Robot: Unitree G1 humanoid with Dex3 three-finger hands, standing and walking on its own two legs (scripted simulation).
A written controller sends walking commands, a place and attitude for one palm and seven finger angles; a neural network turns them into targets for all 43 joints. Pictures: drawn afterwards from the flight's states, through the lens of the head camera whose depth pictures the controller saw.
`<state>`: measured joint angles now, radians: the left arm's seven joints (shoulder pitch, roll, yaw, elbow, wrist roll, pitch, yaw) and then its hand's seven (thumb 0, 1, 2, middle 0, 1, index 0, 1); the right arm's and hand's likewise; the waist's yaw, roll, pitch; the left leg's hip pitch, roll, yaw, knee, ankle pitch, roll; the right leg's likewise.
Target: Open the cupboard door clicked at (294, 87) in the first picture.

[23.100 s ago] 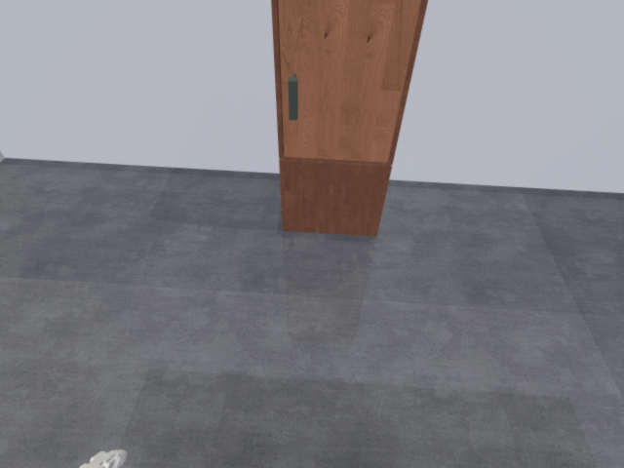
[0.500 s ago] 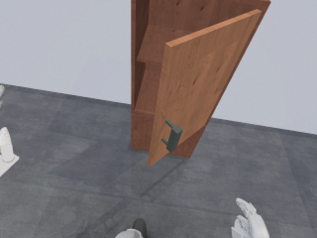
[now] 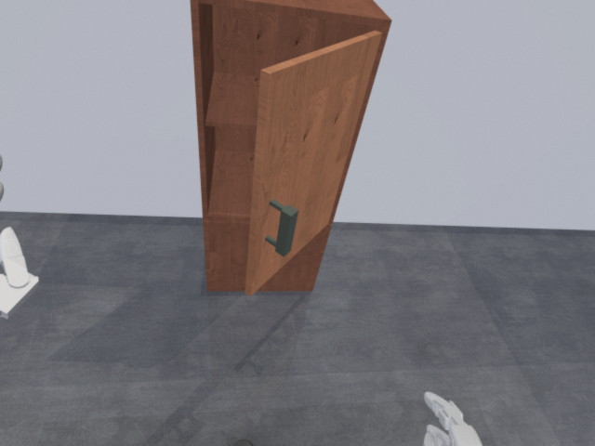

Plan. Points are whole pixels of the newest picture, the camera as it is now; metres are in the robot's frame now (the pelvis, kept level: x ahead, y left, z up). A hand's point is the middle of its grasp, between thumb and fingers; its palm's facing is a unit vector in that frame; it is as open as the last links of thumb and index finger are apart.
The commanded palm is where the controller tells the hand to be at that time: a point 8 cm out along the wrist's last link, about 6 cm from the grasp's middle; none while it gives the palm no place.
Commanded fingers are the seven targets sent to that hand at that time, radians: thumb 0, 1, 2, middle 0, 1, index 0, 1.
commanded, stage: stop stepping back and stand still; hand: left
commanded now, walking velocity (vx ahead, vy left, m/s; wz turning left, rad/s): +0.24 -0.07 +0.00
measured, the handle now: (278, 227) +0.59 +0.01 -0.09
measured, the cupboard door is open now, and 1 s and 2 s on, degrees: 48 48 48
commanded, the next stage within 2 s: let the arm hang, fingers relaxed in 1.38 s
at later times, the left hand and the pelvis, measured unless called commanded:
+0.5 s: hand out of the picture +0.05 +0.30 +0.19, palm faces +0.45 -0.76 -0.47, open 7.4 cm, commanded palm -0.01 +0.35 +0.19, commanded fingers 0.00 0.90 0.90 -0.20 -0.30 -0.20 -0.30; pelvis -0.13 +0.04 +0.00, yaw +4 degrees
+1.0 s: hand out of the picture +0.11 +0.25 +0.20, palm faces +0.46 -0.71 -0.53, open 7.4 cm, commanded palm +0.04 +0.30 +0.19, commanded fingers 0.00 0.90 0.90 -0.20 -0.30 -0.20 -0.30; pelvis -0.08 -0.01 +0.00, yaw +4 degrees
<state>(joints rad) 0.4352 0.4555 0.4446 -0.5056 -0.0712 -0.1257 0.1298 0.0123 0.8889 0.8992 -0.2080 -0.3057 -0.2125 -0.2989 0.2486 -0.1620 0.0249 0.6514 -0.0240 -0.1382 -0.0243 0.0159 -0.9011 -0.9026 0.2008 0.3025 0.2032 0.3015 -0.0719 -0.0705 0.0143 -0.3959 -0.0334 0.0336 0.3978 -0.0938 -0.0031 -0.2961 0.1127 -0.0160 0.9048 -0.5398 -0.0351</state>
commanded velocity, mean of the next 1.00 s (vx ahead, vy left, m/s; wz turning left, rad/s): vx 0.15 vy -0.02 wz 0.00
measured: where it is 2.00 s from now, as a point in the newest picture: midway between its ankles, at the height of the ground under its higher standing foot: outside the picture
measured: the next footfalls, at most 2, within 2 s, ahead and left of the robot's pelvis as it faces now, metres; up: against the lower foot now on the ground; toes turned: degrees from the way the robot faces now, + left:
right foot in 0.10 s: +0.01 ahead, -0.06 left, +0.01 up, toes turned -5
left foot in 0.32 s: -0.12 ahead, +0.18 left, +0.00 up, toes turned +8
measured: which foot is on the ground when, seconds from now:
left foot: down 0.00-0.06, up 0.08-0.30, down 0.32-0.66, up 0.68-0.92, down 0.94-1.00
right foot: up 0.00-0.08, down 0.10-0.32, up 0.34-0.64, down 0.66-1.00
